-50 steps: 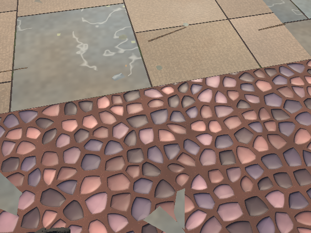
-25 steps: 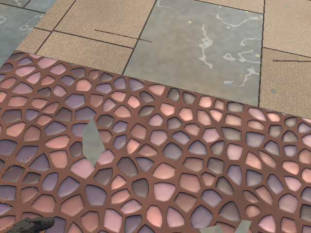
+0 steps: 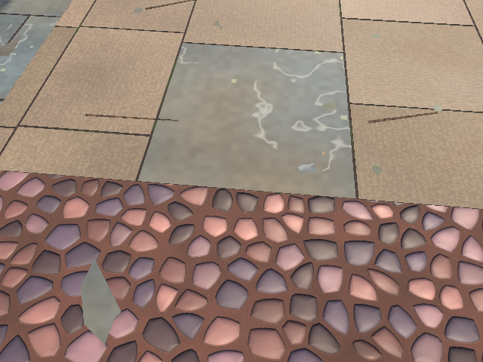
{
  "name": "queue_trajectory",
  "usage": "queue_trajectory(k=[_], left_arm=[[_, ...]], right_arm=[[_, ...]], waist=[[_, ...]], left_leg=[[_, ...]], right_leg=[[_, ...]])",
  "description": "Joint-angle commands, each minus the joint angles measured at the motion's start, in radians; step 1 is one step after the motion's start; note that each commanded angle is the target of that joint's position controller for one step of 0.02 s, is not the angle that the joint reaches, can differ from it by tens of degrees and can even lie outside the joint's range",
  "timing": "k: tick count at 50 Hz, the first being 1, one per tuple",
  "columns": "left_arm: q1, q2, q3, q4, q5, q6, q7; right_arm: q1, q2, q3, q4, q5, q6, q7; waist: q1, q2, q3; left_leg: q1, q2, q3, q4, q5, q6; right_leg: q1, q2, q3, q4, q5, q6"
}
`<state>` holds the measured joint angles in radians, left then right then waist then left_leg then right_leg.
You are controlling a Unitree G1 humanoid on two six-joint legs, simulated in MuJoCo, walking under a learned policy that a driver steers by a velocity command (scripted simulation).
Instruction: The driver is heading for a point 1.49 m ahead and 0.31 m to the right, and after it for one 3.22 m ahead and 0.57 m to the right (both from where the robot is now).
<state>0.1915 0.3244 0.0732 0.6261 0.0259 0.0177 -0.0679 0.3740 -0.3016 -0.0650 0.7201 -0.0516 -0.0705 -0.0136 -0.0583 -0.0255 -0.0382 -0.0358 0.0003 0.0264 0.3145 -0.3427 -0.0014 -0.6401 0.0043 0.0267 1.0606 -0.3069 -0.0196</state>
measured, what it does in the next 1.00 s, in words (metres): walks ahead, turning right: right foot, then left foot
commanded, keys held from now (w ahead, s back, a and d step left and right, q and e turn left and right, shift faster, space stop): w+e+shift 0.48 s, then w+q+shift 0.52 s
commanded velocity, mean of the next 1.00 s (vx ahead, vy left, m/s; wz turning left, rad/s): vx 0.94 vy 0.00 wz -0.31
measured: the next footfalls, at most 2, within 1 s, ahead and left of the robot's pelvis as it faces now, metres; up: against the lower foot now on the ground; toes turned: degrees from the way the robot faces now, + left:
right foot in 0.22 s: +0.30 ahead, -0.18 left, +0.00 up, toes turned -18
left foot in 0.68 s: +0.77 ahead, -0.26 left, +0.00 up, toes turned -29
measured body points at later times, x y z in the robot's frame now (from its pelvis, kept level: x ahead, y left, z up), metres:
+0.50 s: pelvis +0.36 -0.17 +0.00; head +0.39 -0.19 +0.44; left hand +0.49 +0.09 -0.12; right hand +0.45 -0.47 -0.08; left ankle +0.59 -0.08 -0.67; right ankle +0.26 -0.17 -0.74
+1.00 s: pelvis +0.83 -0.37 +0.00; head +0.85 -0.39 +0.45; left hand +1.16 -0.30 -0.04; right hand +0.64 -0.59 -0.12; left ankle +0.73 -0.24 -0.74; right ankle +0.96 -0.60 -0.69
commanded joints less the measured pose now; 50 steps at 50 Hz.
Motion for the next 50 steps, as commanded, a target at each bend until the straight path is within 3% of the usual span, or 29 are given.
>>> queue_trajectory(k=[1,5,7,9,10,11,12,13,14,15,16,17,19,23,25,27,30,32,33,34,35,36,37,38,39,41,43,47,50], left_arm=[[-0.169,0.058,0.003,-0.126,0.009,-0.004,-0.039],[-0.280,0.049,-0.021,-0.162,0.011,0.000,-0.059],[-0.285,0.033,-0.033,-0.162,0.010,0.001,-0.054],[-0.139,0.068,-0.017,-0.122,0.005,-0.002,-0.025],[0.058,0.106,0.005,-0.073,-0.001,-0.010,-0.011],[0.297,0.173,0.041,0.005,0.006,-0.014,0.008],[0.237,0.304,0.072,0.025,0.006,-0.007,0.030],[0.261,0.363,0.086,-0.016,-0.013,-0.004,0.032],[0.250,0.334,0.084,0.007,-0.008,-0.003,0.037],[0.241,0.291,0.074,0.030,-0.006,-0.010,0.049],[0.197,0.242,0.060,0.030,-0.003,-0.024,0.056],[0.143,0.210,0.046,0.027,-0.004,-0.033,0.061],[0.122,0.160,0.025,0.027,-0.010,-0.053,0.057],[0.162,0.151,0.023,0.048,-0.015,-0.082,0.053],[0.182,0.154,0.027,0.069,-0.023,-0.089,0.052],[0.243,0.130,0.016,0.114,-0.046,-0.109,0.053],[0.268,0.178,0.019,0.157,-0.032,-0.124,0.062],[0.263,0.220,0.026,0.176,0.007,-0.113,0.075],[0.218,0.224,0.030,0.176,0.032,-0.098,0.081],[0.161,0.197,0.022,0.170,0.043,-0.091,0.087],[0.241,0.057,-0.012,0.119,0.005,-0.100,0.074],[0.233,0.060,-0.029,0.100,0.010,-0.126,0.060],[0.131,0.087,-0.036,0.083,0.013,-0.132,0.064],[0.049,0.106,-0.041,0.068,0.025,-0.139,0.059],[-0.005,0.099,-0.047,0.046,0.036,-0.138,0.055],[-0.024,0.063,-0.065,0.010,0.062,-0.111,0.046],[-0.063,0.049,-0.082,-0.029,0.064,-0.093,0.039],[-0.257,0.014,-0.111,-0.104,0.016,-0.100,0.014],[-0.270,0.047,-0.095,-0.103,0.010,-0.101,0.030]], right_arm=[[-0.012,-0.135,-0.029,-0.032,0.005,-0.033,0.001],[0.022,-0.142,-0.025,0.017,0.004,-0.041,0.007],[0.036,-0.162,-0.025,0.041,0.004,-0.036,0.004],[0.066,-0.218,-0.033,0.061,0.006,-0.023,0.001],[0.049,-0.258,-0.042,0.053,0.010,-0.010,0.002],[0.010,-0.255,-0.037,0.027,0.010,-0.010,0.004],[0.049,-0.076,0.007,-0.031,0.000,-0.015,0.031],[-0.061,-0.107,0.010,-0.111,0.002,-0.039,0.036],[-0.181,-0.158,0.002,-0.147,0.004,-0.050,0.037],[-0.159,-0.136,0.016,-0.140,0.012,-0.060,0.032],[-0.140,-0.123,0.025,-0.123,0.001,-0.057,0.027],[-0.104,-0.112,0.030,-0.116,-0.015,-0.039,0.025],[-0.086,-0.111,0.034,-0.111,-0.028,0.005,0.027],[-0.326,-0.079,0.055,-0.196,-0.012,0.023,0.038],[-0.370,-0.051,0.069,-0.195,-0.003,0.015,0.052],[-0.393,-0.029,0.076,-0.179,0.007,0.001,0.060],[-0.403,-0.071,0.059,-0.166,0.012,-0.001,0.052],[-0.229,-0.135,0.027,-0.114,0.027,0.000,0.035],[-0.014,-0.166,0.008,-0.049,0.040,0.004,0.021],[0.204,-0.208,-0.013,0.009,0.037,0.012,0.003],[0.258,-0.313,-0.047,0.025,0.010,0.011,-0.002],[0.182,-0.254,-0.042,0.034,0.028,0.019,0.022],[0.063,-0.202,-0.037,0.016,0.031,0.011,0.031],[0.051,-0.152,-0.030,0.028,0.040,0.009,0.038],[0.056,-0.117,-0.019,0.049,0.037,0.008,0.035],[0.067,-0.091,-0.003,0.090,0.038,-0.003,0.026],[0.064,-0.132,-0.014,0.091,0.043,-0.016,0.025],[0.031,-0.165,-0.038,0.073,0.056,-0.027,0.031],[0.091,-0.191,-0.051,0.090,0.070,-0.027,0.038]], waist=[[-0.010,0.130,0.135],[-0.028,0.124,0.189],[-0.011,0.120,0.193],[0.077,0.156,0.061],[0.183,0.175,-0.054],[0.305,0.119,-0.171],[0.178,-0.186,-0.176],[0.213,-0.171,-0.328],[0.220,-0.065,-0.212],[0.167,-0.015,-0.091],[0.116,0.050,-0.014],[0.061,0.056,0.023],[0.019,0.033,0.073],[0.063,0.031,0.194],[0.086,0.016,0.173],[0.127,0.018,0.132],[0.130,-0.001,0.085],[0.034,-0.067,-0.028],[-0.080,-0.080,-0.119],[-0.196,-0.049,-0.190],[-0.111,0.280,-0.273],[-0.062,0.326,-0.286],[-0.037,0.172,-0.129],[-0.033,0.033,-0.064],[-0.009,-0.013,0.008],[0.063,0.014,0.096],[0.087,0.044,0.138],[0.039,0.063,0.169],[0.003,0.064,0.112]], left_leg=[[0.105,0.285,-0.157,-0.223,-0.062,0.127],[0.047,0.256,0.064,-0.261,0.117,0.092],[0.040,0.246,0.165,-0.198,0.488,0.072],[0.082,0.262,0.210,0.093,1.184,0.067],[0.014,0.277,0.209,0.350,1.315,0.067],[-0.204,0.251,0.200,0.689,1.135,0.037],[-0.635,0.075,0.177,1.077,-0.005,-0.013],[-0.764,-0.018,-0.039,1.264,-0.107,-0.022],[-0.861,0.034,-0.123,1.265,0.010,-0.004],[-0.837,0.076,-0.106,1.192,0.055,0.000],[-0.761,0.118,-0.100,1.102,0.066,-0.003],[-0.685,0.133,-0.105,1.049,0.042,-0.012],[-0.632,0.148,-0.102,0.959,-0.029,-0.035],[-0.634,0.131,-0.034,0.635,0.184,-0.076],[-0.570,0.096,-0.011,0.444,0.366,-0.062],[-0.462,0.066,0.032,0.316,0.548,-0.012],[-0.411,0.007,0.068,0.207,0.485,0.061],[-0.282,-0.071,0.085,0.236,0.289,0.099],[-0.114,-0.085,0.095,0.227,0.213,0.122],[0.137,-0.014,0.032,0.263,0.114,0.160],[0.437,0.246,-0.490,0.255,-0.119,0.328],[0.463,0.303,-0.955,-0.009,-0.189,0.385],[0.336,0.293,-0.851,-0.032,-0.219,0.381],[0.197,0.263,-0.740,-0.042,-0.162,0.355],[0.068,0.216,-0.651,-0.062,-0.094,0.324],[-0.106,0.135,-0.548,-0.097,-0.011,0.303],[-0.217,0.111,-0.500,-0.150,0.027,0.317],[-0.447,0.035,-0.382,-0.253,0.205,0.248],[-0.270,0.057,-0.391,-0.174,0.453,0.202]], right_leg=[[-0.333,-0.086,0.027,0.088,0.069,-0.002],[-0.189,-0.096,-0.095,-0.124,0.131,-0.042],[-0.043,-0.049,-0.184,-0.234,0.076,-0.097],[0.193,0.076,-0.259,-0.227,-0.036,-0.151],[0.433,0.130,-0.253,-0.243,-0.074,-0.180],[0.779,0.132,-0.146,-0.321,-0.064,-0.208],[1.010,-0.117,0.312,-0.497,-0.349,-0.273],[1.039,-0.256,0.828,-0.746,-0.498,-0.350],[0.995,-0.246,0.795,-0.796,-0.428,-0.328],[0.843,-0.236,0.709,-0.800,-0.294,-0.314],[0.674,-0.191,0.597,-0.796,-0.179,-0.293],[0.540,-0.138,0.511,-0.805,-0.138,-0.288],[0.383,-0.095,0.448,-0.839,-0.086,-0.316],[0.251,-0.023,0.373,-0.942,0.035,-0.297],[0.305,0.004,0.312,-0.925,0.220,-0.257],[0.395,-0.029,0.275,-0.956,0.480,-0.221],[0.647,-0.077,0.211,-0.894,0.858,-0.167],[0.787,-0.116,0.167,-0.652,1.273,-0.130],[0.776,-0.119,0.125,-0.413,1.347,-0.120],[0.600,-0.083,0.080,-0.085,1.198,-0.109],[0.170,0.089,0.021,0.427,0.370,-0.032],[-0.058,0.160,0.067,0.479,-0.107,-0.034],[-0.138,0.060,0.121,0.454,-0.002,-0.047],[-0.104,0.014,0.118,0.377,0.038,-0.046],[-0.074,-0.015,0.106,0.296,0.039,-0.041],[-0.039,-0.046,0.093,0.175,0.000,-0.006],[-0.037,-0.076,0.061,0.029,-0.024,0.024],[0.264,-0.048,-0.029,-0.384,0.341,0.057],[0.328,-0.020,-0.030,-0.483,0.418,0.042]])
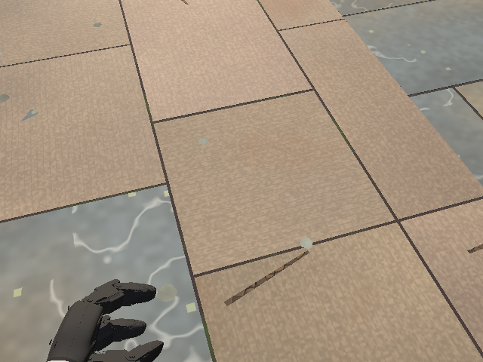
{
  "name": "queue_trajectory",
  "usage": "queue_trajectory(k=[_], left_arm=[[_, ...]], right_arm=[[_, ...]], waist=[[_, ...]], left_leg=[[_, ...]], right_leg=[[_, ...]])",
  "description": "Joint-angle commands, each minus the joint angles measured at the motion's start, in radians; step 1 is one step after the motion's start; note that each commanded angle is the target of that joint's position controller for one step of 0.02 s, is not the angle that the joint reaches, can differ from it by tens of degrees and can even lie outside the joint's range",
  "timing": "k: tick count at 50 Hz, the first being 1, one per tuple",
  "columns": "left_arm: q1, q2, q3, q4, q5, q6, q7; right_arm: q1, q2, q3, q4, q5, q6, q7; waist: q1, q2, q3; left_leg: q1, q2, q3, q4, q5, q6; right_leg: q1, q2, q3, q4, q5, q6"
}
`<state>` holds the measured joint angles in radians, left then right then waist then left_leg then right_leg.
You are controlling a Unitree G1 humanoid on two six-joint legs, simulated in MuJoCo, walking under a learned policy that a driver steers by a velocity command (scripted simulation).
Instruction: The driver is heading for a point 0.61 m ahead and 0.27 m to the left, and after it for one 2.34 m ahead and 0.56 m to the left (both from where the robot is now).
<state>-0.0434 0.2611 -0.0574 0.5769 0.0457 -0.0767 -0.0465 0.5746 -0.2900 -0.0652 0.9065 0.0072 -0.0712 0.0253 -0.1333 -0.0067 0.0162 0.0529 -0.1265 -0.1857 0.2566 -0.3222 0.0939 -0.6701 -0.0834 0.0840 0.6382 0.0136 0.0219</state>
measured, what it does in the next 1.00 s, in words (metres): walks ahead, turning left: right foot, then left foot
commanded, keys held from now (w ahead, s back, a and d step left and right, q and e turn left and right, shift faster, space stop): w+q+shift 0.60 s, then w+e+shift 0.40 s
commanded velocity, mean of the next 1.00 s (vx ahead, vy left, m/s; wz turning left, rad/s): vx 1.00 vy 0.00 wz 0.53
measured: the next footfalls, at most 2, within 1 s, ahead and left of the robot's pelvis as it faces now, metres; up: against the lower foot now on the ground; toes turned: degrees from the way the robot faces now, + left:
right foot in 0.08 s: +0.29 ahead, -0.17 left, +0.00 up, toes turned +7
left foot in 0.52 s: +0.65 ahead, +0.13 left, +0.00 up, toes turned +32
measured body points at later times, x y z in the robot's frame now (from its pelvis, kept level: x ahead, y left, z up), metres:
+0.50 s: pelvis +0.48 +0.03 -0.04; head +0.50 +0.05 +0.41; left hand +0.28 +0.24 -0.16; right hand +0.83 -0.05 -0.08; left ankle +0.61 +0.12 -0.73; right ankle +0.27 -0.18 -0.70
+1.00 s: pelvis +0.93 +0.22 -0.03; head +0.95 +0.24 +0.42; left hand +0.93 +0.53 -0.13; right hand +1.08 -0.02 -0.16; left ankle +0.65 +0.14 -0.65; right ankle +1.07 +0.24 -0.74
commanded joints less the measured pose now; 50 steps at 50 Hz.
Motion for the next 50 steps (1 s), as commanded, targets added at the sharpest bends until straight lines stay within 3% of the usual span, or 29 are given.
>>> queue_trajectory(k=[1,3,4,5,6,7,8,9,13,18,21,23,24,25,26,27,28,29,30,33,36,38,40,43,45,47,48,49,50], left_arm=[[-0.018,0.124,0.043,-0.048,-0.007,-0.009,0.016],[0.178,0.179,0.077,0.007,-0.006,-0.018,0.041],[0.360,0.222,0.101,0.045,0.001,-0.024,0.060],[0.587,0.301,0.133,0.073,0.027,-0.026,0.083],[0.506,0.369,0.149,0.070,0.035,-0.013,0.076],[0.409,0.263,0.143,0.057,0.021,-0.004,0.072],[0.355,0.176,0.123,0.059,0.014,-0.005,0.068],[0.351,0.141,0.116,0.082,0.020,-0.007,0.063],[0.430,0.069,0.098,0.188,-0.018,-0.037,0.049],[0.351,0.107,0.106,0.213,-0.021,-0.059,0.050],[0.424,0.183,0.120,0.233,-0.021,-0.056,0.059],[0.421,0.252,0.137,0.221,-0.018,-0.030,0.074],[0.380,0.277,0.144,0.203,-0.015,-0.013,0.078],[0.349,0.271,0.144,0.185,-0.007,0.001,0.073],[0.333,0.198,0.135,0.182,0.001,0.003,0.055],[0.456,0.131,0.108,0.068,-0.005,-0.013,0.055],[0.359,0.186,0.104,0.025,-0.011,-0.038,0.055],[0.307,0.197,0.100,0.024,-0.010,-0.052,0.054],[0.281,0.190,0.097,0.024,-0.003,-0.049,0.054],[0.378,0.137,0.079,0.085,0.029,0.019,0.047],[0.203,0.076,0.057,0.022,0.002,0.026,0.025],[0.122,0.056,0.051,0.008,-0.025,0.020,0.008],[0.073,0.059,0.056,0.010,-0.044,0.016,-0.003],[0.057,0.086,0.070,0.019,-0.039,0.010,-0.006],[0.114,0.129,0.090,0.046,-0.028,0.012,-0.003],[0.445,0.188,0.123,0.147,-0.030,0.023,0.006],[0.655,0.229,0.147,0.204,-0.024,0.030,0.018],[0.666,0.355,0.189,0.219,-0.003,0.041,0.029],[0.584,0.298,0.182,0.197,-0.032,0.051,0.021]], right_arm=[[-0.093,-0.207,-0.053,-0.089,0.008,-0.021,-0.006],[-0.091,-0.248,-0.063,-0.081,-0.004,-0.015,-0.011],[-0.128,-0.241,-0.062,-0.090,-0.007,-0.022,-0.009],[-0.154,-0.106,-0.028,-0.124,-0.015,-0.033,-0.014],[-0.049,-0.025,0.002,-0.191,0.036,-0.025,-0.016],[-0.150,-0.104,-0.004,-0.163,0.005,-0.003,-0.026],[-0.237,-0.120,-0.010,-0.167,-0.012,0.007,-0.016],[-0.281,-0.109,-0.010,-0.170,-0.019,0.015,-0.004],[-0.389,-0.022,0.011,-0.242,-0.038,0.066,0.036],[-0.571,-0.035,0.042,-0.351,-0.037,0.068,0.076],[-0.592,-0.052,0.045,-0.342,-0.036,0.064,0.083],[-0.429,-0.106,0.026,-0.291,-0.036,0.060,0.068],[-0.247,-0.146,0.005,-0.237,-0.037,0.059,0.056],[-0.045,-0.194,-0.026,-0.164,-0.035,0.056,0.033],[-0.087,-0.253,-0.062,-0.153,0.000,0.072,0.003],[-0.195,-0.380,-0.074,-0.215,-0.040,0.087,0.000],[-0.146,-0.355,-0.081,-0.245,-0.039,0.095,-0.015],[-0.176,-0.289,-0.069,-0.220,-0.032,0.086,-0.028],[-0.212,-0.244,-0.057,-0.202,-0.029,0.069,-0.032],[-0.281,-0.133,-0.007,-0.188,-0.029,0.010,-0.037],[-0.245,-0.142,-0.010,-0.150,-0.022,-0.032,-0.015],[-0.219,-0.136,-0.010,-0.140,-0.009,-0.051,0.000],[-0.171,-0.147,-0.009,-0.115,-0.003,-0.066,0.001],[-0.139,-0.176,-0.010,-0.082,-0.022,-0.063,-0.016],[-0.130,-0.207,-0.014,-0.076,-0.045,-0.046,-0.039],[-0.198,-0.231,-0.021,-0.092,-0.081,-0.014,-0.062],[-0.256,-0.230,-0.019,-0.112,-0.080,-0.007,-0.066],[-0.163,-0.081,0.018,-0.164,-0.035,-0.022,-0.039],[-0.240,-0.106,0.028,-0.200,-0.045,-0.051,-0.032]], waist=[[0.082,0.045,0.031],[0.180,0.033,-0.118],[0.278,0.034,-0.207],[0.341,-0.116,-0.356],[0.221,-0.420,-0.473],[0.226,-0.215,-0.289],[0.228,-0.108,-0.162],[0.216,-0.043,-0.088],[0.156,-0.089,0.004],[0.100,-0.051,0.095],[0.091,-0.037,0.079],[-0.011,-0.087,-0.030],[-0.102,-0.101,-0.115],[-0.174,-0.057,-0.196],[-0.114,0.154,-0.138],[0.059,0.265,-0.258],[-0.023,0.119,-0.355],[0.019,0.001,-0.157],[0.081,-0.058,-0.046],[0.201,-0.102,0.037],[0.155,-0.037,0.108],[0.111,-0.025,0.110],[0.079,-0.021,0.117],[0.078,0.010,0.103],[0.118,0.077,0.009],[0.285,0.131,-0.151],[0.402,0.098,-0.208],[0.283,-0.248,-0.273],[0.281,-0.192,-0.353]], left_leg=[[-0.285,0.186,-0.180,-0.044,0.532,0.089],[-0.226,0.154,-0.141,0.285,0.789,0.044],[-0.361,0.117,-0.126,0.538,0.688,0.025],[-0.517,0.063,-0.050,0.888,0.172,0.032],[-0.752,0.011,0.053,1.148,-0.174,0.010],[-0.863,0.109,0.080,1.183,-0.058,0.021],[-0.871,0.147,0.099,1.127,0.021,0.017],[-0.844,0.176,0.106,1.091,0.045,0.009],[-0.878,0.235,0.130,1.044,0.042,0.001],[-0.767,0.212,0.251,0.707,0.297,0.018],[-0.557,0.100,0.386,0.538,0.331,0.065],[-0.361,0.036,0.388,0.521,0.256,0.099],[-0.162,0.019,0.350,0.512,0.219,0.130],[0.112,0.015,0.276,0.443,0.184,0.165],[0.234,0.093,0.117,0.370,0.118,0.190],[0.426,0.333,-0.400,0.300,0.284,0.371],[0.453,0.397,-0.630,0.086,-0.036,0.436],[0.261,0.386,-0.617,-0.019,-0.124,0.379],[0.076,0.343,-0.530,-0.027,-0.050,0.336],[-0.310,0.254,-0.257,-0.047,0.152,0.269],[-0.399,0.179,-0.061,-0.130,0.285,0.212],[-0.379,0.148,0.042,-0.178,0.354,0.152],[-0.279,0.195,0.080,-0.261,0.431,0.115],[-0.022,0.243,0.188,-0.200,0.821,0.057],[0.114,0.266,0.235,-0.033,1.238,0.013],[0.097,0.294,0.275,0.405,1.457,-0.016],[-0.098,0.256,0.301,0.765,1.295,-0.020],[-0.623,0.083,0.270,1.275,0.298,-0.098],[-0.805,0.002,0.127,1.379,-0.091,-0.085]], right_leg=[[0.380,0.081,-0.085,-0.098,0.050,-0.006],[0.609,0.124,-0.098,-0.120,-0.119,-0.028],[0.839,0.040,-0.038,-0.083,-0.200,-0.047],[1.055,-0.229,0.241,-0.104,-0.586,-0.076],[1.138,-0.449,0.805,-0.348,-0.802,-0.175],[1.000,-0.376,0.723,-0.383,-0.869,-0.174],[0.880,-0.324,0.511,-0.359,-0.683,-0.158],[0.779,-0.282,0.365,-0.364,-0.463,-0.148],[0.672,-0.215,0.039,-0.399,-0.045,-0.099],[0.543,-0.127,-0.276,-0.518,0.175,-0.059],[0.598,-0.113,-0.361,-0.431,0.730,-0.038],[0.651,-0.150,-0.353,-0.169,1.025,-0.029],[0.603,-0.174,-0.330,0.063,1.062,-0.039],[0.448,-0.154,-0.315,0.385,0.843,-0.043],[0.180,0.057,-0.311,0.802,-0.228,-0.016],[-0.136,0.109,-0.169,1.102,-0.532,0.025],[-0.247,0.095,-0.002,1.091,-0.460,0.022],[-0.265,0.035,0.015,0.948,-0.405,0.010],[-0.192,-0.004,0.013,0.822,-0.385,0.012],[0.055,-0.077,-0.017,0.608,-0.413,0.030],[0.068,-0.107,-0.078,0.319,-0.167,0.010],[0.147,-0.085,-0.119,0.116,0.083,-0.040],[0.182,-0.050,-0.144,0.015,0.230,-0.085],[0.143,0.035,-0.176,-0.072,0.173,-0.134],[0.210,0.136,-0.232,-0.057,0.025,-0.155],[0.485,0.204,-0.234,-0.023,-0.137,-0.193],[0.726,0.166,-0.155,-0.046,-0.237,-0.233],[1.088,-0.113,0.355,-0.049,-0.424,-0.433],[1.117,-0.181,0.771,-0.301,-0.477,-0.472]])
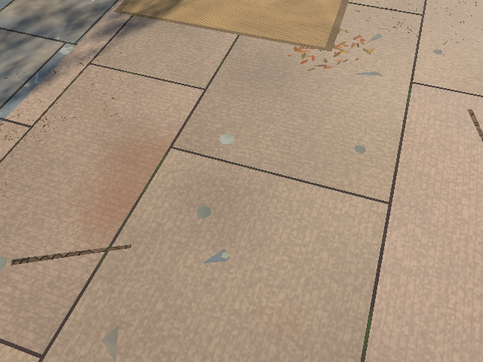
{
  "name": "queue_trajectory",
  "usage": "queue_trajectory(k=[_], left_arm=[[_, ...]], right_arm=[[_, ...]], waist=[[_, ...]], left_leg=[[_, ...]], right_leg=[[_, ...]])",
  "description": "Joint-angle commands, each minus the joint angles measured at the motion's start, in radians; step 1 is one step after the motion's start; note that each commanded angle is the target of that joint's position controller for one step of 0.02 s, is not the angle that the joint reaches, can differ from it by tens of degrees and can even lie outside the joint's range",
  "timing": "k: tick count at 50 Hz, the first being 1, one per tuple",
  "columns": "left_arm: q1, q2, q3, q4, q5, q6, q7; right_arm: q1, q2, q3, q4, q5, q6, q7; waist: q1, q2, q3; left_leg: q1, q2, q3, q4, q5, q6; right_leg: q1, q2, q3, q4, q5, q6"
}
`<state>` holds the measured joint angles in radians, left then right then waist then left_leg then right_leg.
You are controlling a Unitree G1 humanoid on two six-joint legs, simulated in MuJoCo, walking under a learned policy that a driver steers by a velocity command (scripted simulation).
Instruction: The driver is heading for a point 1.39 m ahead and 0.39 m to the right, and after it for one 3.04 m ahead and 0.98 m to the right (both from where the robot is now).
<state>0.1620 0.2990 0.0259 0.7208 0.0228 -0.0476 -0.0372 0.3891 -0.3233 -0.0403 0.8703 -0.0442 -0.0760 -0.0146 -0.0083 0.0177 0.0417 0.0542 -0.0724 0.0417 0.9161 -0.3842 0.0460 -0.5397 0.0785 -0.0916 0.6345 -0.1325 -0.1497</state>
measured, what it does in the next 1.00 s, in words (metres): walks ahead, turning right: left foot, then right foot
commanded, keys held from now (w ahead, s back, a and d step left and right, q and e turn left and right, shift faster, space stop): w+e+shift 0.78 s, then w+q+shift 0.22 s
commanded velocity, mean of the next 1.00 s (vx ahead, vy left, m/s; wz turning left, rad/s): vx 1.00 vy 0.00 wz -0.75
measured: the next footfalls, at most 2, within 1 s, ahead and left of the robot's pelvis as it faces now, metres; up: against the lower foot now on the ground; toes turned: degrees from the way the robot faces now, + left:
left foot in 0.38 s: +0.61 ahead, +0.07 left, +0.00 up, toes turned -23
right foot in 0.84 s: +0.86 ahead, -0.31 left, +0.00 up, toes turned -47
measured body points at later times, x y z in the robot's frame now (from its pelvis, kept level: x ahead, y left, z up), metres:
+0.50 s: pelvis +0.48 -0.02 +0.02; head +0.51 -0.03 +0.47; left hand +0.66 +0.24 -0.09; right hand +0.54 -0.34 -0.06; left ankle +0.57 +0.09 -0.71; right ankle +0.29 -0.05 -0.59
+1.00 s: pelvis +0.86 -0.27 +0.02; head +0.88 -0.28 +0.47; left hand +1.11 -0.13 -0.11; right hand +0.76 -0.52 -0.10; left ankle +0.95 -0.13 -0.60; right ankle +0.84 -0.28 -0.70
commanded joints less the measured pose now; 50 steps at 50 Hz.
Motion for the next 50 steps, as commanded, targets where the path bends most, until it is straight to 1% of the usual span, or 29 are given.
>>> queue_trajectory(k=[1,2,3,6,9,12,15,17,18,19,20,21,22,24,28,32,35,37,39,40,41,42,43,44,45,46,47,48,50], left_arm=[[0.316,0.252,0.100,0.045,-0.008,0.016,0.015],[0.300,0.195,0.089,0.059,-0.013,0.016,0.014],[0.287,0.164,0.080,0.069,-0.012,0.012,0.021],[0.252,0.142,0.065,0.073,-0.017,-0.010,0.025],[0.241,0.168,0.076,0.059,-0.018,-0.027,0.023],[0.274,0.183,0.091,0.063,-0.035,-0.032,0.015],[0.303,0.202,0.103,0.070,-0.038,-0.028,0.023],[0.288,0.233,0.110,0.066,-0.029,-0.025,0.033],[0.260,0.264,0.115,0.062,-0.022,-0.026,0.031],[0.209,0.241,0.109,0.048,-0.014,-0.037,0.027],[0.216,0.088,0.069,0.014,-0.022,-0.049,0.030],[0.311,0.040,0.040,-0.049,-0.057,-0.041,0.026],[0.222,0.120,0.046,-0.011,-0.026,-0.019,0.037],[0.090,0.130,0.052,-0.016,0.002,0.001,0.013],[-0.008,0.040,0.026,-0.095,0.014,0.051,-0.028],[-0.133,0.043,0.004,-0.178,0.010,0.055,-0.052],[-0.235,0.043,-0.008,-0.199,0.008,0.052,-0.071],[-0.217,0.058,-0.005,-0.182,0.008,0.046,-0.067],[-0.038,0.107,0.017,-0.128,0.008,0.041,-0.052],[0.161,0.135,0.035,-0.064,0.018,0.036,-0.038],[0.336,0.170,0.063,0.011,0.019,0.035,-0.013],[0.280,0.255,0.090,0.022,0.006,0.044,0.015],[0.215,0.328,0.098,-0.048,0.024,0.049,0.024],[0.232,0.259,0.096,-0.051,0.017,0.049,0.038],[0.196,0.214,0.082,-0.016,0.019,0.035,0.049],[0.171,0.166,0.068,0.003,0.022,0.011,0.048],[0.129,0.130,0.054,0.010,0.027,-0.013,0.051],[0.133,0.111,0.044,0.021,0.018,-0.034,0.049],[0.155,0.080,0.037,0.059,0.003,-0.065,0.035]], right_arm=[[-0.149,-0.085,0.013,-0.204,0.010,-0.060,0.008],[-0.177,-0.092,0.022,-0.212,0.003,-0.070,0.013],[-0.198,-0.078,0.029,-0.223,-0.007,-0.064,0.017],[-0.188,-0.049,0.047,-0.250,-0.039,-0.004,0.026],[-0.369,-0.037,0.066,-0.330,-0.019,0.004,0.042],[-0.459,-0.016,0.074,-0.356,0.006,-0.003,0.049],[-0.482,-0.045,0.063,-0.367,0.012,-0.009,0.039],[-0.372,-0.098,0.038,-0.334,0.011,-0.015,0.022],[-0.219,-0.135,0.017,-0.295,0.016,-0.020,0.009],[-0.008,-0.183,-0.009,-0.251,0.009,-0.025,-0.012],[0.172,-0.256,-0.037,-0.228,-0.028,-0.027,-0.031],[0.071,-0.314,-0.054,-0.233,-0.029,-0.015,-0.021],[-0.038,-0.193,-0.043,-0.254,-0.020,-0.008,-0.015],[-0.078,-0.078,-0.016,-0.226,-0.017,-0.005,-0.008],[-0.004,-0.023,-0.003,-0.118,0.020,-0.037,0.009],[-0.063,-0.047,-0.008,-0.098,0.021,-0.058,0.014],[-0.019,-0.089,-0.016,-0.069,0.019,-0.059,0.010],[0.044,-0.137,-0.026,-0.058,0.019,-0.048,-0.001],[0.027,-0.200,-0.043,-0.070,0.015,-0.018,-0.018],[-0.007,-0.212,-0.042,-0.083,0.012,-0.006,-0.022],[-0.028,-0.197,-0.038,-0.088,0.006,0.000,-0.014],[-0.009,-0.074,-0.014,-0.116,-0.001,-0.003,0.002],[0.106,-0.070,0.000,-0.202,0.046,-0.010,-0.001],[-0.035,-0.128,-0.005,-0.200,0.042,-0.022,-0.004],[-0.046,-0.107,0.001,-0.190,0.051,-0.023,-0.001],[-0.065,-0.084,0.007,-0.172,0.036,-0.015,0.005],[-0.031,-0.059,0.011,-0.137,0.026,0.006,0.015],[0.020,-0.040,0.013,-0.118,0.022,0.033,0.027],[-0.037,-0.021,0.010,-0.118,0.024,0.056,0.043]], waist=[[0.136,-0.106,-0.230],[0.101,0.019,-0.158],[0.062,0.052,-0.077],[-0.025,0.015,0.016],[0.005,-0.021,0.093],[0.069,-0.054,0.058],[0.092,-0.068,0.012],[0.039,-0.063,-0.080],[-0.049,-0.052,-0.176],[-0.159,-0.044,-0.275],[-0.190,0.152,-0.416],[-0.065,0.441,-0.514],[-0.076,0.222,-0.336],[-0.075,0.022,-0.130],[-0.013,0.079,-0.021],[0.034,0.070,0.043],[0.017,0.012,0.105],[0.031,0.037,0.059],[0.145,0.086,-0.060],[0.234,0.103,-0.139],[0.297,0.058,-0.192],[0.185,-0.217,-0.183],[0.099,-0.242,-0.424],[0.159,-0.042,-0.348],[0.100,0.005,-0.148],[0.057,0.085,-0.066],[0.009,0.117,-0.019],[-0.026,0.061,-0.005],[-0.034,0.028,0.065]], left_leg=[[-0.880,0.029,-0.167,0.664,0.060,-0.024],[-0.835,0.082,-0.164,0.548,0.105,-0.012],[-0.793,0.113,-0.152,0.466,0.097,-0.016],[-0.706,0.158,-0.120,0.287,0.033,-0.062],[-0.633,0.166,-0.050,-0.014,0.215,-0.103],[-0.496,0.123,-0.028,-0.252,0.490,-0.100],[-0.452,0.095,-0.049,-0.370,0.497,-0.078],[-0.297,0.049,-0.056,-0.414,0.365,-0.059],[-0.129,0.044,-0.052,-0.412,0.279,-0.047],[0.117,0.129,-0.112,-0.366,0.169,-0.026],[0.364,0.405,-0.418,-0.415,-0.235,0.017],[0.420,0.589,-0.963,-0.632,-0.387,0.108],[0.282,0.519,-0.856,-0.648,-0.475,0.108],[0.051,0.427,-0.506,-0.641,-0.100,0.078],[-0.076,0.371,-0.191,-0.693,0.276,0.033],[-0.175,0.309,0.066,-0.776,0.489,0.004],[-0.174,0.267,0.210,-0.809,0.714,-0.027],[-0.074,0.271,0.241,-0.688,1.198,-0.046],[-0.033,0.316,0.230,-0.412,1.465,-0.049],[-0.128,0.340,0.199,-0.189,1.455,-0.027],[-0.309,0.294,0.197,0.119,1.124,-0.012],[-0.581,0.103,0.192,0.542,-0.044,-0.025],[-0.817,0.077,-0.030,0.776,-0.119,-0.027],[-0.880,0.110,-0.086,0.750,0.009,-0.021],[-0.880,0.151,-0.077,0.666,0.055,-0.014],[-0.808,0.183,-0.103,0.573,0.066,-0.012],[-0.719,0.202,-0.128,0.514,0.077,-0.008],[-0.643,0.211,-0.143,0.461,0.083,-0.017],[-0.676,0.232,-0.150,0.345,0.122,-0.020]], right_leg=[[0.873,-0.335,0.862,-0.349,-0.309,-0.270],[0.729,-0.310,0.768,-0.371,-0.269,-0.227],[0.578,-0.266,0.683,-0.388,-0.207,-0.197],[0.305,-0.157,0.541,-0.444,-0.157,-0.180],[0.121,-0.101,0.476,-0.529,-0.067,-0.168],[0.155,-0.077,0.451,-0.514,0.157,-0.098],[0.331,-0.106,0.479,-0.426,0.337,-0.056],[0.418,-0.105,0.484,-0.243,0.578,-0.014],[0.411,-0.085,0.465,-0.047,0.638,0.007],[0.279,-0.049,0.442,0.209,0.530,0.023],[0.065,0.027,0.341,0.561,-0.032,0.022],[-0.155,0.058,0.242,0.768,-0.370,0.040],[-0.248,-0.042,0.216,0.796,-0.250,0.029],[-0.226,-0.109,0.181,0.709,-0.153,0.044],[-0.266,-0.177,0.160,0.661,-0.143,0.058],[-0.226,-0.173,0.093,0.464,0.069,0.060],[-0.093,-0.119,-0.044,0.206,0.152,0.017],[0.018,-0.033,-0.120,0.145,0.120,-0.018],[0.225,0.026,-0.111,0.128,0.031,-0.055],[0.465,0.034,-0.038,0.095,0.001,-0.089],[0.734,0.009,0.066,-0.002,-0.015,-0.119],[0.870,-0.176,0.316,-0.019,0.000,-0.116],[1.073,-0.438,0.820,-0.190,-0.055,-0.289],[0.959,-0.410,0.814,-0.315,-0.208,-0.255],[0.751,-0.397,0.688,-0.361,-0.197,-0.218],[0.571,-0.364,0.597,-0.383,-0.149,-0.185],[0.435,-0.314,0.478,-0.412,-0.104,-0.140],[0.331,-0.319,0.417,-0.450,-0.076,-0.129],[0.278,-0.274,0.290,-0.501,-0.012,-0.081]])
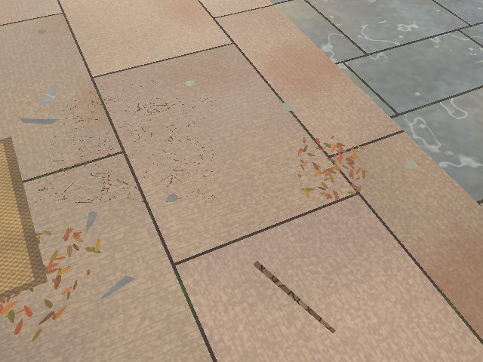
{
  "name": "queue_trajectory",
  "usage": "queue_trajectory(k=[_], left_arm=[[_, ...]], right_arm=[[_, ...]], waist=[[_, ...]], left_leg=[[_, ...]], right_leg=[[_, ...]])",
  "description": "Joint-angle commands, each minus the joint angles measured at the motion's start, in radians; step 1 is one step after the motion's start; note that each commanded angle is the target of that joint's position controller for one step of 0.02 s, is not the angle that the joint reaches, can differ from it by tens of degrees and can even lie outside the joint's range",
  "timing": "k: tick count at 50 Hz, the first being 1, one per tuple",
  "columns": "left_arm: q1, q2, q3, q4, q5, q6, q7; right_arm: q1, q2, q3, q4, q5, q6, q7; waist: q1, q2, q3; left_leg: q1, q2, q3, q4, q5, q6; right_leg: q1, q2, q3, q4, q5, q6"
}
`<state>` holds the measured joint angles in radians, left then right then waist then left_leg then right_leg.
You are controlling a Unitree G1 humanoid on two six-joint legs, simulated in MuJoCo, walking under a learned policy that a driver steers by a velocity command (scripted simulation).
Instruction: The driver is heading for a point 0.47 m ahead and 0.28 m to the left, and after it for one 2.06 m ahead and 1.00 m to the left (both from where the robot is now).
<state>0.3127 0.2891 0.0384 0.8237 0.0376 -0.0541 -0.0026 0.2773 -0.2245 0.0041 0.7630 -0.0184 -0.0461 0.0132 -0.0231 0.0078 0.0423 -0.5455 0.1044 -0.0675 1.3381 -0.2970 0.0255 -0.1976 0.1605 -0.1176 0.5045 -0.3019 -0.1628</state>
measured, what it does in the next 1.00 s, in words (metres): walks ahead, turning left: left foot, then right foot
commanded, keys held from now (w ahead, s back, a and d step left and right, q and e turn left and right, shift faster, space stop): w+q+shift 0.36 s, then q+shift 0.60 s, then e+shift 0.04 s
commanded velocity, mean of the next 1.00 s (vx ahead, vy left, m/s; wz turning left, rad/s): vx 0.58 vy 0.00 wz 0.80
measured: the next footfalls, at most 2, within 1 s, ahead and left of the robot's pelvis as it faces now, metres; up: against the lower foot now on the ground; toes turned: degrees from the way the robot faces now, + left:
left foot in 0.28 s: +0.45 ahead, +0.12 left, +0.00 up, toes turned +15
right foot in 0.66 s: +0.85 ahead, +0.14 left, +0.00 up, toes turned +45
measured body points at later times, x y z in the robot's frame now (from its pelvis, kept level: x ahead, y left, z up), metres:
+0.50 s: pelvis +0.45 +0.10 +0.01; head +0.48 +0.11 +0.46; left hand +0.60 +0.39 -0.05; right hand +0.53 -0.18 -0.12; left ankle +0.41 +0.11 -0.72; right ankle +0.61 -0.05 -0.65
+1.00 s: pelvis +0.68 +0.14 +0.01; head +0.69 +0.19 +0.46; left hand +0.53 +0.43 -0.10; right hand +1.02 +0.13 -0.05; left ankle +0.62 +0.28 -0.69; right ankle +0.82 +0.11 -0.72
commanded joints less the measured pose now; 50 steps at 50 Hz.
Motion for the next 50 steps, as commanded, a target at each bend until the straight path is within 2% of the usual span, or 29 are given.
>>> queue_trajectory(k=[1,4,8,10,12,13,14,15,16,17,18,20,24,25,26,27,29,31,32,33,34,35,36,37,38,40,42,45,50], left_arm=[[0.012,0.089,0.025,-0.035,-0.013,-0.069,-0.006],[0.017,0.076,0.018,-0.021,-0.019,-0.084,-0.017],[0.088,0.092,0.007,0.011,-0.030,-0.100,0.002],[0.092,0.147,0.016,0.011,-0.020,-0.085,0.033],[0.039,0.205,0.034,-0.008,0.000,-0.046,0.059],[-0.025,0.224,0.042,-0.031,0.012,-0.026,0.063],[-0.092,0.231,0.049,-0.042,0.009,-0.015,0.054],[-0.135,0.042,0.000,-0.091,0.028,-0.042,0.027],[-0.022,0.031,-0.018,-0.192,-0.015,-0.064,0.016],[-0.087,0.082,-0.029,-0.195,0.002,-0.088,0.013],[-0.118,0.105,-0.026,-0.194,0.000,-0.097,0.007],[-0.123,0.096,-0.033,-0.194,0.028,-0.065,0.009],[-0.196,0.058,-0.051,-0.253,0.016,-0.009,0.005],[-0.333,0.047,-0.038,-0.303,-0.030,-0.055,0.016],[-0.370,0.026,-0.043,-0.323,-0.034,-0.069,0.021],[-0.384,0.028,-0.035,-0.328,-0.035,-0.075,0.024],[-0.384,0.060,-0.010,-0.336,-0.055,-0.078,0.027],[-0.302,0.098,0.017,-0.330,-0.054,-0.076,0.032],[-0.152,0.111,0.030,-0.292,-0.041,-0.074,0.036],[0.006,0.122,0.028,-0.252,-0.027,-0.062,0.039],[0.023,0.139,0.015,-0.274,0.023,-0.048,0.032],[-0.033,0.170,0.038,-0.256,-0.008,-0.034,0.022],[-0.155,0.132,0.041,-0.292,-0.018,-0.022,0.033],[-0.213,0.057,0.019,-0.310,-0.017,-0.005,0.049],[-0.257,0.045,0.006,-0.311,-0.014,0.009,0.054],[-0.280,0.065,0.018,-0.264,-0.014,0.014,0.048],[-0.246,0.102,0.041,-0.218,-0.014,0.007,0.041],[-0.267,0.136,0.060,-0.199,-0.021,0.013,0.039],[-0.253,0.177,0.076,-0.162,-0.045,0.027,0.021]], right_arm=[[0.016,-0.114,-0.034,-0.022,0.002,0.028,0.020],[-0.099,-0.085,-0.027,-0.049,0.022,0.017,0.035],[-0.222,-0.071,-0.015,-0.081,0.016,-0.001,0.057],[-0.173,-0.110,-0.025,-0.063,0.009,0.003,0.062],[0.047,-0.179,-0.053,-0.004,0.008,0.014,0.052],[0.263,-0.229,-0.079,0.060,0.006,0.019,0.040],[0.431,-0.275,-0.112,0.101,0.009,0.024,0.021],[0.350,-0.313,-0.125,0.113,0.024,0.037,0.007],[0.260,-0.398,-0.141,0.064,-0.004,0.041,0.005],[0.216,-0.316,-0.134,0.026,-0.003,0.040,-0.003],[0.184,-0.244,-0.118,0.041,-0.003,0.038,-0.009],[0.109,-0.230,-0.105,0.032,0.005,0.014,-0.017],[0.082,-0.265,-0.109,0.025,0.019,-0.020,-0.005],[0.055,-0.164,-0.091,-0.020,0.075,-0.032,-0.020],[0.064,-0.207,-0.101,-0.008,0.083,-0.023,-0.031],[0.098,-0.247,-0.117,0.004,0.077,-0.007,-0.042],[0.143,-0.239,-0.121,0.021,0.060,0.023,-0.059],[0.080,-0.208,-0.120,-0.012,0.062,0.033,-0.066],[0.019,-0.190,-0.116,-0.047,0.057,0.034,-0.066],[0.058,-0.082,-0.084,-0.077,0.020,0.043,-0.062],[0.246,-0.050,-0.064,-0.106,0.016,0.041,-0.049],[0.358,-0.160,-0.075,-0.105,0.039,0.048,-0.027],[0.258,-0.214,-0.089,-0.115,0.058,0.064,-0.024],[0.119,-0.250,-0.104,-0.133,0.055,0.079,-0.035],[0.060,-0.257,-0.113,-0.153,0.052,0.098,-0.048],[0.030,-0.193,-0.101,-0.188,0.046,0.109,-0.051],[0.005,-0.127,-0.083,-0.216,0.040,0.094,-0.051],[-0.013,-0.151,-0.087,-0.219,0.042,0.092,-0.038],[-0.111,-0.179,-0.095,-0.247,0.033,0.111,-0.014]], waist=[[-0.004,0.031,0.082],[0.022,0.002,0.080],[0.053,-0.019,0.076],[0.013,-0.083,0.002],[-0.120,-0.142,-0.115],[-0.226,-0.140,-0.196],[-0.326,-0.063,-0.216],[-0.193,0.227,-0.121],[-0.077,0.289,-0.317],[-0.105,0.049,-0.258],[-0.049,-0.082,-0.103],[0.047,-0.144,0.037],[0.075,-0.068,0.043],[0.024,-0.073,0.033],[0.008,-0.042,-0.012],[-0.018,-0.006,-0.062],[-0.034,0.064,-0.106],[0.029,0.117,-0.153],[0.111,0.124,-0.239],[0.131,0.011,-0.398],[0.043,-0.242,-0.552],[-0.004,-0.283,-0.618],[0.001,-0.198,-0.520],[0.026,-0.083,-0.360],[0.011,-0.046,-0.236],[-0.019,-0.062,-0.095],[-0.009,-0.112,-0.110],[-0.012,-0.108,-0.197],[0.017,-0.125,-0.146]], left_leg=[[-0.112,0.051,-0.025,-0.139,0.098,0.007],[-0.126,0.001,0.069,-0.360,0.323,0.042],[-0.022,-0.066,0.211,-0.633,0.516,0.096],[0.040,-0.148,0.265,-0.676,0.451,0.119],[0.255,-0.220,0.267,-0.659,0.288,0.148],[0.458,-0.224,0.216,-0.659,0.201,0.187],[0.637,-0.178,0.117,-0.751,0.140,0.252],[0.766,-0.056,-0.103,-0.676,0.289,0.284],[0.997,0.129,-0.647,-0.887,0.042,0.516],[0.916,0.160,-0.766,-1.074,-0.163,0.473],[0.712,0.135,-0.682,-1.125,-0.187,0.409],[0.417,0.046,-0.482,-1.104,0.261,0.350],[0.156,-0.121,-0.212,-1.054,0.909,0.265],[0.114,-0.169,-0.237,-1.035,0.747,0.217],[0.134,-0.197,-0.231,-1.014,0.681,0.171],[0.172,-0.209,-0.248,-0.991,0.629,0.124],[0.220,-0.216,-0.301,-0.914,0.518,0.058],[0.248,-0.244,-0.317,-0.737,0.486,-0.001],[0.232,-0.276,-0.275,-0.554,0.455,-0.042],[0.102,-0.312,-0.195,-0.246,-0.181,-0.066],[-0.036,-0.343,-0.191,0.040,-0.548,-0.085],[-0.113,-0.224,-0.182,0.274,-0.441,-0.114],[-0.196,-0.137,-0.125,0.300,-0.299,-0.123],[-0.207,-0.100,-0.067,0.226,-0.189,-0.125],[-0.164,-0.080,-0.041,0.181,-0.144,-0.131],[-0.068,-0.053,-0.002,-0.006,-0.138,-0.118],[-0.045,-0.038,0.030,-0.149,-0.119,-0.115],[0.020,0.004,0.022,-0.291,-0.004,-0.094],[0.184,-0.033,0.073,-0.536,0.020,-0.040]], right_leg=[[-0.052,-0.323,0.245,-0.400,0.210,-0.032],[0.016,-0.225,0.023,-0.421,0.511,0.061],[0.149,-0.268,-0.076,-0.444,0.908,0.116],[0.303,-0.298,-0.107,-0.309,1.305,0.152],[0.333,-0.340,-0.106,0.004,1.540,0.166],[0.249,-0.353,-0.088,0.282,1.509,0.159],[0.081,-0.269,-0.109,0.723,1.116,0.151],[-0.338,-0.080,-0.043,1.094,-0.114,0.155],[-0.664,-0.054,0.175,1.281,-0.228,0.189],[-0.714,-0.124,0.247,1.172,-0.118,0.157],[-0.674,-0.179,0.244,1.027,-0.036,0.150],[-0.534,-0.224,0.215,0.874,-0.051,0.188],[-0.301,-0.203,0.104,0.477,0.055,0.236],[-0.277,-0.137,0.144,0.322,0.116,0.246],[-0.217,-0.088,0.134,0.158,0.217,0.244],[-0.159,-0.039,0.126,0.044,0.312,0.245],[-0.054,-0.002,0.148,-0.060,0.450,0.244],[0.072,-0.032,0.196,-0.135,0.548,0.222],[0.241,-0.090,0.211,-0.176,0.671,0.198],[0.515,-0.340,0.393,-0.022,0.922,0.114],[0.672,-0.625,0.735,0.065,1.334,-0.060],[0.655,-0.760,0.900,0.049,1.033,-0.211],[0.546,-0.668,0.830,-0.044,0.548,-0.200],[0.346,-0.550,0.661,-0.116,0.308,-0.128],[0.159,-0.475,0.538,-0.163,0.284,-0.083],[-0.070,-0.383,0.343,-0.210,0.389,-0.041],[-0.062,-0.388,0.259,-0.230,0.575,-0.066],[-0.008,-0.457,0.217,-0.232,0.560,-0.086],[-0.075,-0.449,0.131,-0.231,0.320,-0.052]])
Keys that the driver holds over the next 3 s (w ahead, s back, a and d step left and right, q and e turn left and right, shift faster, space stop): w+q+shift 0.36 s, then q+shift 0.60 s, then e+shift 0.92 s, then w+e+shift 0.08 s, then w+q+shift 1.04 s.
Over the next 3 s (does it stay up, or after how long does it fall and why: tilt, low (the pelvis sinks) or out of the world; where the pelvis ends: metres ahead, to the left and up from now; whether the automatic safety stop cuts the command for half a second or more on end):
stays up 1.24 0.48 0.01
